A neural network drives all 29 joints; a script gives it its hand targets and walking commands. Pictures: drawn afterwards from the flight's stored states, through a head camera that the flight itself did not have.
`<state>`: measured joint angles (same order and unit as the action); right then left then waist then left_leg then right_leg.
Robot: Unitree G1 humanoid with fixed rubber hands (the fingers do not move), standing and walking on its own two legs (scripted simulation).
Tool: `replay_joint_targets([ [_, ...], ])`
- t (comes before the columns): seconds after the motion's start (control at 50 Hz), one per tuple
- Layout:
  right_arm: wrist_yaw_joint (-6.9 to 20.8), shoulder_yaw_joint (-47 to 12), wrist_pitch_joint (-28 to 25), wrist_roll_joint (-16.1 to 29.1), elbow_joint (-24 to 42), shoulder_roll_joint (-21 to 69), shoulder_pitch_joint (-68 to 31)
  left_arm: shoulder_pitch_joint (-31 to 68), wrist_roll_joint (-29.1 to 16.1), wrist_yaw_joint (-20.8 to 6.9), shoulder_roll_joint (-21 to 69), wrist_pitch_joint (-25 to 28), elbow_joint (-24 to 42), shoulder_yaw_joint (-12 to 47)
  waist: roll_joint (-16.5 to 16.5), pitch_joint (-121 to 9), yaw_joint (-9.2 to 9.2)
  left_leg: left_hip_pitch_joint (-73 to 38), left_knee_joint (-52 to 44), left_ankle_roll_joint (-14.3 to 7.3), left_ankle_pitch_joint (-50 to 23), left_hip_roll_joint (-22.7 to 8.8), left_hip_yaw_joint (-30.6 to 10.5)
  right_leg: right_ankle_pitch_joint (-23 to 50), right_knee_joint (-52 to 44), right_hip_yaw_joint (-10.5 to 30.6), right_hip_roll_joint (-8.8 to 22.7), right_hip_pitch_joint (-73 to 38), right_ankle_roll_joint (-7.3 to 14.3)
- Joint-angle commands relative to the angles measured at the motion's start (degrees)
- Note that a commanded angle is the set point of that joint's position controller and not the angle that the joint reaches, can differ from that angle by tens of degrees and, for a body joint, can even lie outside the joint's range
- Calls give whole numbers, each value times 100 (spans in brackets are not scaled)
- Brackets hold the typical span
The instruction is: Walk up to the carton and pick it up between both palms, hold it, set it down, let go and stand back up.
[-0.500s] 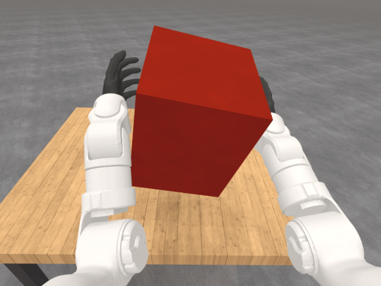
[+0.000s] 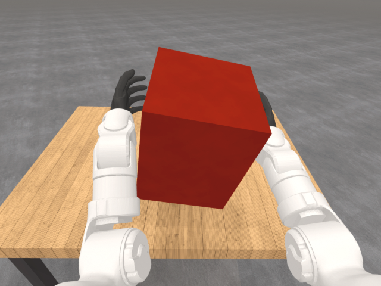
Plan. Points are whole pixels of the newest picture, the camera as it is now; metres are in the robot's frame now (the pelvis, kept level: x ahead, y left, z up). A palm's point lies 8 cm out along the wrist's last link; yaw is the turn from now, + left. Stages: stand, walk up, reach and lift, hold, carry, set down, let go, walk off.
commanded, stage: set down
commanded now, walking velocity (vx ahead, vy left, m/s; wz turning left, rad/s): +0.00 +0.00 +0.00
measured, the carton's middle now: (192, 132) +0.39 +0.00 +0.19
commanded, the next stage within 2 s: none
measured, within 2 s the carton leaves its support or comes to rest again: neither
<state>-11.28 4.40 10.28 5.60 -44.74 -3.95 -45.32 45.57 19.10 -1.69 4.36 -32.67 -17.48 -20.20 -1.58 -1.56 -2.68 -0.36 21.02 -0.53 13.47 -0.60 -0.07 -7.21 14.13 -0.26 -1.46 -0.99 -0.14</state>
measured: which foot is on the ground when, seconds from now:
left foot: down 0.00-1.00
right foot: down 0.00-1.00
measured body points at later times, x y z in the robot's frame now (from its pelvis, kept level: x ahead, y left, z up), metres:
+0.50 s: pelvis +0.02 +0.00 +0.00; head -0.03 +0.02 +0.45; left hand +0.41 +0.14 +0.21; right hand +0.41 -0.15 +0.17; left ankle -0.01 +0.10 -0.75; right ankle +0.02 -0.12 -0.75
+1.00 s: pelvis +0.01 +0.00 +0.00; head +0.01 +0.01 +0.45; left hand +0.41 +0.13 +0.13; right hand +0.40 -0.16 +0.08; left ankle -0.01 +0.10 -0.75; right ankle +0.02 -0.12 -0.75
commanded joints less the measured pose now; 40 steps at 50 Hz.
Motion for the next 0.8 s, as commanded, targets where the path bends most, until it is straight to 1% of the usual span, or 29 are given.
replay_joint_targets([
  [0.0, 903, -253, -453, -248, 958, 2718, -4323, 2927, 104, -1052, 2374, -203, -1266, 1100, -27, -80, -82, 983, -1033, -15, 202, 262, 370, -631, -132, -621, -141, -611, -132],
  [0.02, 926, -375, -569, -170, 1317, 2819, -4705, 2877, -46, -999, 2442, -126, -1093, 1158, -77, -398, 92, 880, -1000, 6, 3, 227, 361, -502, -98, -653, -130, -515, -113],
  [0.06, 932, -686, -814, -94, 1891, 3106, -5136, 3243, -406, -836, 2793, 168, -559, 1687, -121, -1316, 103, 532, -737, 98, -732, 232, 316, 74, 21, -635, -189, -643, -116],
  [0.1, 983, -1298, -1101, 214, 2620, 3359, -5640, 3737, -872, -532, 3342, 532, 477, 2642, 330, -2835, 180, -493, -185, 404, -2334, 224, 224, 871, 191, -705, -287, -450, -93],
  [0.16, 912, -2041, -1424, 559, 3799, 3758, -5839, 3986, -1529, -47, 4077, 1005, 1278, 4075, 853, -5125, 77, -1504, 609, 713, -4143, 188, 29, 2045, 359, -704, -400, -91, -52],
  [0.18, 918, -2349, -1460, 671, 4044, 3945, -5722, 3989, -1685, 74, 4163, 1143, 1498, 4277, 788, -5390, 152, -1580, 750, 777, -4692, 161, -60, 2388, 415, -650, -469, -173, -54],
  [0.22, 833, -2205, -1475, 568, 3830, 3685, -4985, 3452, -1722, 231, 4047, 1271, 1377, 4505, 978, -5481, -86, -1652, 917, 908, -5200, 97, -103, 2832, 263, -617, -484, -119, 44],
  [0.24, 776, -2154, -1334, 541, 3601, 3496, -4750, 3126, -1551, 211, 3612, 1166, 1037, 4087, 743, -4823, 41, -1484, 838, 794, -5086, 56, -23, 2946, 183, -540, -421, -339, -13],
  [0.28, 723, -1736, -887, 298, 2287, 3063, -4049, 2423, -1024, 36, 2930, 797, -91, 3130, 456, -2751, -72, -965, 314, 601, -3857, 79, 17, 2347, 46, -486, -366, -570, -121],
  [0.3, 722, -1527, -564, 226, 1249, 2926, -3513, 2178, -567, -202, 2527, 545, -720, 2404, 187, -1256, -27, -198, -47, 391, -2925, 124, 161, 1899, -7, -420, -282, -692, -201],
  [0.34, 740, -1483, -111, 347, 263, 2810, -2983, 2095, 31, -720, 2338, 111, -1278, 1642, -267, 256, 17, 429, -603, 88, -1706, 214, 313, 1747, -73, -344, -176, -1032, -331],
  [0.38, 733, -1426, 23, 421, 162, 2808, -2980, 2309, 250, -1059, 2323, -135, -1314, 1333, -264, 517, 79, 486, -710, -1, -1330, 246, 354, 1596, -91, -306, -127, -927, -373],
  [0.4, 749, -1337, 72, 391, 209, 2872, -3143, 2284, 273, -1180, 2300, -164, -1398, 1145, -535, 647, 145, 518, -862, -98, -914, 221, 336, 1207, -172, -308, -112, -860, -410],
  [0.44, 791, -1253, -28, 328, 746, 2938, -3454, 2228, 166, -1306, 2520, -159, -1360, 1062, -525, 306, 183, 571, -860, -60, -923, 235, 390, 876, -162, -379, -138, -695, -390],
  [0.46, 794, -1246, -199, 303, 1240, 2985, -3753, 2199, 83, -1241, 2708, -94, -1245, 1030, -388, -156, 209, 565, -736, -4, -1346, 266, 370, 1041, -85, -413, -162, -725, -335],
  [0.48, 771, -1307, -402, 263, 1734, 3012, -3836, 1998, -125, -1098, 2873, 30, -678, 1284, -336, -904, 156, 255, -558, 148, -2042, 246, 298, 1534, 68, -477, -255, -969, -271],
  [0.5, 804, -1604, -727, 367, 2620, 3157, -4306, 1953, -397, -907, 3218, 241, 46, 1877, 18, -1916, 248, -141, -271, 329, -2944, 260, 299, 1800, 211, -543, -295, -1018, -211],
  [0.52, 811, -1768, -976, 433, 3279, 3227, -4946, 2475, -773, -703, 3559, 530, 520, 2583, 237, -2767, 202, -521, -50, 486, -3438, 215, 220, 2006, 293, -600, -374, -969, -153],
  [0.54, 813, -2206, -1257, 613, 4032, 3499, -5263, 2820, -1168, -452, 4034, 795, 1359, 3480, 467, -3979, 200, -1258, 336, 687, -4468, 155, 104, 2485, 449, -685, -458, -771, -128],
  [0.58, 846, -2450, -1514, 513, 4321, 3796, -5138, 3825, -1645, 21, 4364, 1432, 2425, 4553, 1116, -5671, -100, -1843, 883, 966, -5514, 129, -67, 2812, 496, -725, -486, -60, -11],
  [0.6, 889, -2467, -1677, 485, 4586, 3924, -4935, 3959, -1799, 230, 4409, 1595, 2903, 4949, 1456, -6366, -59, -1890, 1114, 1101, -6112, 27, -83, 2916, 312, -619, -504, 137, 147],
  [0.62, 925, -2300, -1750, 194, 4221, 3829, -4579, 3792, -1776, 387, 4382, 1761, 2774, 4950, 1679, -6698, 48, -2298, 1212, 1132, -6552, -87, -200, 2497, 111, -645, -459, 1082, 270],
  [0.64, 947, -2214, -1840, 108, 4206, 3734, -4336, 3570, -1872, 516, 4192, 1858, 2703, 5116, 1534, -6644, 67, -2052, 1223, 1202, -6656, -167, -82, 2545, -110, -575, -501, 911, 448],
  [0.66, 929, -1892, -1714, -148, 3584, 3371, -3937, 3093, -1698, 540, 3799, 1787, 1771, 4863, 1328, -5857, -58, -1671, 1063, 1162, -6078, -128, 2, 2530, -243, -545, -451, 617, 473],
  [0.68, 898, -1663, -1661, -368, 3266, 2960, -3676, 2352, -1379, 504, 3326, 1661, 887, 4337, 1054, -4875, 48, -1194, 842, 1058, -5519, -103, 67, 2653, -242, -490, -338, 183, 417],
  [0.7, 838, -1461, -1381, -546, 2475, 2787, -2950, 1814, -926, 329, 3008, 1406, 248, 3757, 677, -3346, -107, -1002, 584, 868, -4743, -46, 54, 2568, -156, -519, -268, -148, 217],
  [0.74, 768, -1188, -840, -380, 1200, 2662, -2545, 1606, -277, -177, 2630, 892, -802, 2497, 154, -770, -66, -98, -209, 413, -2617, 126, 271, 1770, -123, -450, -206, -509, -126],
  [0.76, 791, -1059, -537, -279, 529, 2681, -2289, 1675, 58, -483, 2514, 573, -1266, 1937, 112, 436, 1, 690, -578, 241, -1549, 197, 437, 1420, -153, -405, -110, -675, -193],
  [0.78, 778, -1012, -355, -195, 190, 2800, -2304, 1821, 237, -773, 2456, 340, -1514, 1534, -204, 1058, 55, 798, -809, 97, -914, 226, 512, 1114, -220, -408, -52, -654, -297],
])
